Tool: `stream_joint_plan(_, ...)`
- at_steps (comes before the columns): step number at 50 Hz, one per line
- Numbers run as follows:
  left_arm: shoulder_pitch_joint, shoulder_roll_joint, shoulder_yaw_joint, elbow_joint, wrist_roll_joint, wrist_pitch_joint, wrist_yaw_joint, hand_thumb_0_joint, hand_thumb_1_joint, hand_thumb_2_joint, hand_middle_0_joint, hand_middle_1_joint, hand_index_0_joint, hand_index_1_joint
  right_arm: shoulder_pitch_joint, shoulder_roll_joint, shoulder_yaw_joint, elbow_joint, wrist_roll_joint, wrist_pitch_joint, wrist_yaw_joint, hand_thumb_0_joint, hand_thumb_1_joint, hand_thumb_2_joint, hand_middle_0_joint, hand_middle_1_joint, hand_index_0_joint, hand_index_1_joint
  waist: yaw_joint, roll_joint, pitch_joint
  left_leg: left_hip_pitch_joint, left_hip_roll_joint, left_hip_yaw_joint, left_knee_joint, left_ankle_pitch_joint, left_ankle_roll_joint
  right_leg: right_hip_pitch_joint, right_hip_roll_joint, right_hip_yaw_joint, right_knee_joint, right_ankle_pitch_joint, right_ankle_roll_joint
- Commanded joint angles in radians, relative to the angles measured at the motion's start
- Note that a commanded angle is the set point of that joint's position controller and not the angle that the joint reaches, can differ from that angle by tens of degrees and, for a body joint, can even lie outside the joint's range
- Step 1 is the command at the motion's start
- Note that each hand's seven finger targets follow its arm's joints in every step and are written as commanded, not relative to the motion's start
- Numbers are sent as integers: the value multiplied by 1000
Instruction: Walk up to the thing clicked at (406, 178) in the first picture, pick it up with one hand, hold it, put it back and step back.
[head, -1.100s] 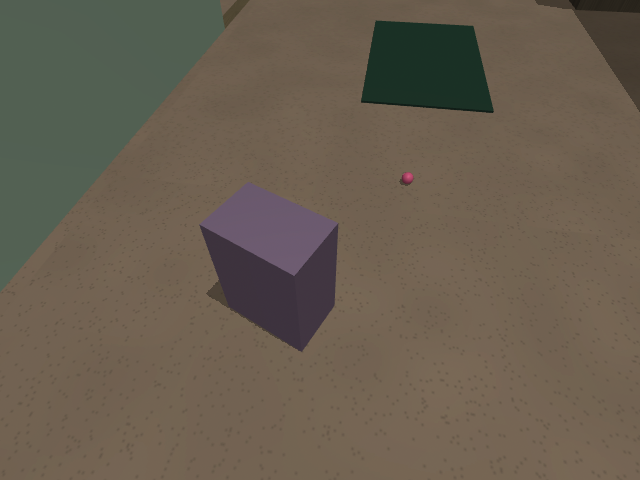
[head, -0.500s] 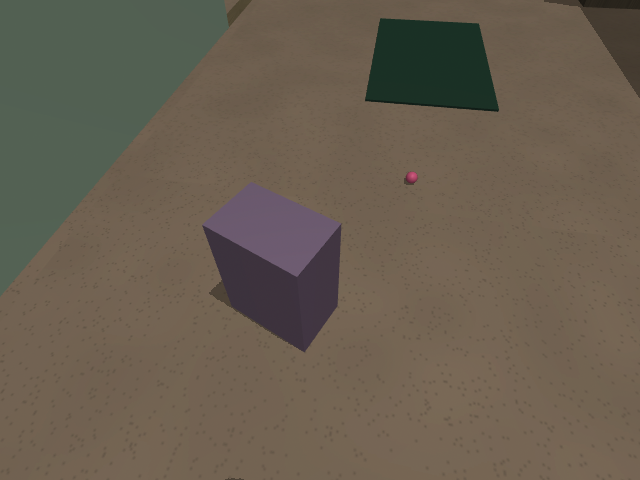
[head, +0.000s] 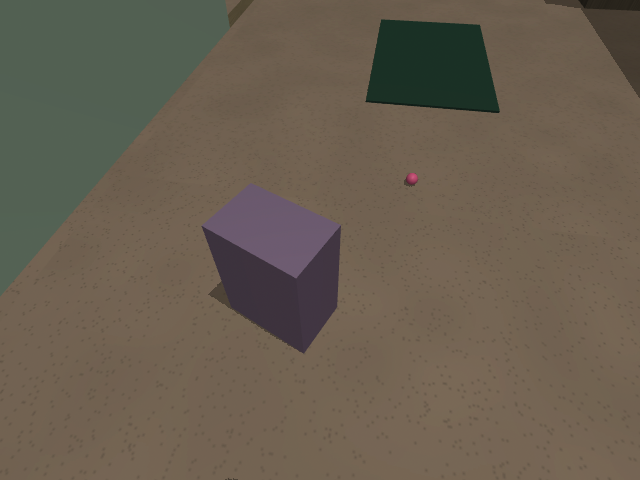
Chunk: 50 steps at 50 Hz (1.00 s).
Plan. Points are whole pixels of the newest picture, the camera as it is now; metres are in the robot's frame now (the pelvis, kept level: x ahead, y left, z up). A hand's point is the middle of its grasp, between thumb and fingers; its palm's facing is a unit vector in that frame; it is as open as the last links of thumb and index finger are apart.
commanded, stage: stand
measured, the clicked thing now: (411, 178) +1.48 -0.41 -0.76
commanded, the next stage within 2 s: walk up in 0.02 s
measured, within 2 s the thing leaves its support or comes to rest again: neither
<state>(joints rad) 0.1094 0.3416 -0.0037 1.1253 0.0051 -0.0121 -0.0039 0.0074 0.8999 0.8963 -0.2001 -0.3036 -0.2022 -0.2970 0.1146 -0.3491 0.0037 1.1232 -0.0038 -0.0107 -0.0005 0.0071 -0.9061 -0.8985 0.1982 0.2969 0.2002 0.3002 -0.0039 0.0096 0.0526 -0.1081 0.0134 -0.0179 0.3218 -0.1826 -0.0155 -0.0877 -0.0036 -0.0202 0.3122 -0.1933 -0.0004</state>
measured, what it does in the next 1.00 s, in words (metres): steps on the spot, turning right: left foot, then right foot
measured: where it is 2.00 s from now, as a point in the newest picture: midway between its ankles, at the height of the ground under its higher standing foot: outside the picture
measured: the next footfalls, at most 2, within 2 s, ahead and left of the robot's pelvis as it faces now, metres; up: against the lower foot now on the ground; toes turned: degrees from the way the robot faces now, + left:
left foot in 0.30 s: +0.08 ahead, +0.16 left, +0.00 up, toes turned -25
right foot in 0.72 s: -0.09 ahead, -0.05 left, +0.00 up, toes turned -46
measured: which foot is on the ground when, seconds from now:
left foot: down 0.00-0.06, up 0.08-0.28, down 0.30-0.74, up 0.76-1.00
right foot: down 0.00-0.30, up 0.32-0.70, down 0.72-1.00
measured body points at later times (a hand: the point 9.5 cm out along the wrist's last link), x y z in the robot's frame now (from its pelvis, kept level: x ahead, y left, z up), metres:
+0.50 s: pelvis -0.03 +0.10 +0.00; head +0.02 +0.10 +0.44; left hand +0.23 +0.33 -0.12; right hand -0.09 -0.24 -0.10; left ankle +0.05 +0.18 -0.75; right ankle -0.10 -0.05 -0.67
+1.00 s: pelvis +0.00 +0.05 -0.02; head -0.01 +0.01 +0.43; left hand +0.30 +0.16 -0.11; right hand -0.23 -0.20 -0.14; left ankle +0.14 +0.09 -0.71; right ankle -0.12 -0.03 -0.75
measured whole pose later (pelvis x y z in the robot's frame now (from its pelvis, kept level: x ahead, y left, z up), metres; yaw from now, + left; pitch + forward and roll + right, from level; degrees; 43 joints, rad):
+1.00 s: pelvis +0.00 +0.05 -0.02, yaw -57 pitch -2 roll -1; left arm 0.33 0.38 0.02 0.68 0.02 0.00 -0.01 0.01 0.89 0.90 -0.20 -0.30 -0.21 -0.30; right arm 0.25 -0.44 -0.08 0.77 -0.02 0.04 0.05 0.01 -0.91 -0.90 0.20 0.30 0.20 0.30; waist -0.01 0.08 0.10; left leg -0.50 0.05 -0.03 0.96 -0.41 -0.03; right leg -0.24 0.08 0.17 0.58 -0.31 0.00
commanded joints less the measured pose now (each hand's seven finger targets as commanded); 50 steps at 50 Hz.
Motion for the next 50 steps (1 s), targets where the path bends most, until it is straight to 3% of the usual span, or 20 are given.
stream_joint_plan(1, 26, 290, 87, -152, 22, -2, 12, 0, 900, 900, -200, -300, -200, -300, -126, -329, -128, -152, -20, -11, 3, 0, -900, -900, 200, 300, 200, 300, -5, 30, -7, 49, 43, 60, 183, 57, 36, -156, -141, 281, 26, 418, -74)
stream_joint_plan(4, 119, 344, 123, -196, 43, -6, 23, 0, 900, 900, -200, -300, -200, -300, -118, -206, -111, -225, -15, 12, 12, 0, -900, -900, 200, 300, 200, 300, 27, -181, -15, -357, -76, -36, 434, -406, 21, 87, -296, 616, -13, 496, -230)
stream_joint_plan(5, 123, 344, 136, -229, 45, -7, 27, 0, 900, 900, -200, -300, -200, -300, -94, -198, -112, -234, -18, 17, 14, 0, -900, -900, 200, 300, 200, 300, 20, -191, -29, -381, -46, -101, 488, -414, 23, 88, -322, 660, -12, 443, -262)
stream_joint_plan(7, 31, 296, 130, -304, 42, -7, 28, 0, 900, 900, -200, -300, -200, -300, -47, -218, -130, -239, -5, 24, 24, 0, -900, -900, 200, 300, 200, 300, -30, -224, -90, -329, -2, -139, 483, -338, 24, 74, -252, 578, 22, 434, -229)
stream_joint_plan(11, 60, 264, 134, -389, 50, 9, 26, 0, 900, 900, -200, -300, -200, -300, -19, -195, -145, -313, -11, 36, 31, 0, -900, -900, 200, 300, 200, 300, -24, -174, -163, -142, -62, -68, 373, -221, 15, -92, -117, 494, 98, 476, -159)
stream_joint_plan(13, -7, 255, 129, -441, 42, 20, 18, 0, 900, 900, -200, -300, -200, -300, 71, -197, -156, -310, -17, 32, 25, 0, -900, -900, 200, 300, 200, 300, -89, -101, -176, 125, -45, -64, 74, -59, 11, -284, -41, 434, 194, 324, -97)
stream_joint_plan(14, -3, 192, 115, -467, 36, 25, 17, 0, 900, 900, -200, -300, -200, -300, 112, -250, -175, -314, -35, 28, 17, 0, -900, -900, 200, 300, 200, 300, -119, 47, -173, 267, 73, -181, -53, -63, 40, -463, 57, 337, 304, 109, -20)
stream_joint_plan(15, 51, 144, 108, -474, 42, 30, 21, 0, 900, 900, -200, -300, -200, -300, 80, -316, -187, -339, -41, 27, 7, 0, -900, -900, 200, 300, 200, 300, -76, 289, -165, 241, 320, -445, -62, 49, 96, -541, 178, 245, 496, -353, 5)
stream_joint_plan(17, 197, 248, 135, -422, 48, 58, 22, 0, 900, 900, -200, -300, -200, -300, -107, -336, -187, -408, -29, 33, 8, 0, -900, -900, 200, 300, 200, 300, -6, 211, -106, -59, 457, -441, -131, -196, 250, -412, 56, 197, 712, -369, 21)
stream_joint_plan(20, 179, 270, 158, -391, 32, 65, -25, 0, 900, 900, -200, -300, -200, -300, -155, -264, -175, -428, -32, 16, 3, 0, -900, -900, 200, 300, 200, 300, 21, 159, 1, -183, 293, -229, -116, -193, 175, -375, 15, 184, 812, -166, 19)
stream_joint_plan(23, 179, 241, 144, -423, 23, 58, -60, 0, 900, 900, -200, -300, -200, -300, -57, -251, -168, -411, -26, 0, 0, 0, -900, -900, 200, 300, 200, 300, -6, 167, -21, -19, 213, -86, -39, -106, 124, -454, 0, 121, 714, -88, 20)
stream_joint_plan(25, 123, 229, 132, -454, 28, 50, -72, 0, 900, 900, -200, -300, -200, -300, 24, -264, -175, -403, -26, -5, 7, 0, -900, -900, 200, 300, 200, 300, -46, 171, -26, 76, 219, -59, -37, -122, 126, -492, -13, 76, 602, -96, 30)
stream_joint_plan(29, 51, 245, 125, -497, 31, 38, -75, 0, 900, 900, -200, -300, -200, -300, 95, -344, -194, -433, -38, -10, 35, 0, -900, -900, 200, 300, 200, 300, -76, 180, -4, 20, 365, -69, -58, -230, 216, -429, -67, 31, 466, -240, 26)
stream_joint_plan(35, 238, 268, 140, -434, 33, 0, -52, 0, 900, 900, -200, -300, -200, -300, 62, -303, -175, -480, -26, 11, 56, 0, -900, -900, 200, 300, 200, 300, 17, 35, -108, -142, 280, 159, 268, -144, 127, -57, 2, -62, 161, -98, -32)
stream_joint_plan(36, 326, 309, 157, -420, 38, -8, -38, 0, 900, 900, -200, -300, -200, -300, 73, -270, -160, -488, -18, 15, 56, 0, -900, -900, 200, 300, 200, 300, 66, -74, -154, -250, 219, 191, 449, -144, 83, 95, 0, 32, 122, -133, -75)
stream_joint_plan(37, 343, 376, 179, -432, 43, -13, -26, 0, 900, 900, -200, -300, -200, -300, 73, -206, -139, -508, -8, 17, 63, 0, -900, -900, 200, 300, 200, 300, 88, -300, -102, -490, 89, 219, 660, -384, 26, 159, -164, 372, 4, -239, -146)
stream_joint_plan(38, 272, 411, 179, -487, 47, -21, -18, 0, 900, 900, -200, -300, -200, -300, 40, -206, -128, -534, -4, 18, 64, 0, -900, -900, 200, 300, 200, 300, 77, -283, -27, -651, 7, 82, 700, -435, -28, 102, -288, 690, -55, -303, -244)
stream_joint_plan(39, 279, 418, 178, -478, 36, -12, -15, 0, 900, 900, -200, -300, -200, -300, 4, -265, -142, -534, -5, 10, 58, 0, -900, -900, 200, 300, 200, 300, 87, -257, -17, -591, 36, 3, 730, -442, -19, 17, -320, 746, -66, -312, -307)
stream_joint_plan(43, 174, 344, 145, -512, 6, -16, 9, 0, 900, 900, -200, -300, -200, -300, 129, -269, -141, -445, 8, 11, 53, 0, -900, -900, 200, 300, 200, 300, -6, -195, -54, -559, 61, -26, 686, -266, -25, 72, -150, 419, 40, -38, -185)
stream_joint_plan(50, 206, 343, 135, -536, 20, -19, 25, 0, 900, 900, -200, -300, -200, -300, 90, -257, -137, -471, -18, 15, 31, 0, -900, -900, 200, 300, 200, 300, 9, -143, -15, -379, 5, -5, 582, -200, 1, -188, -123, 460, 131, 184, -204)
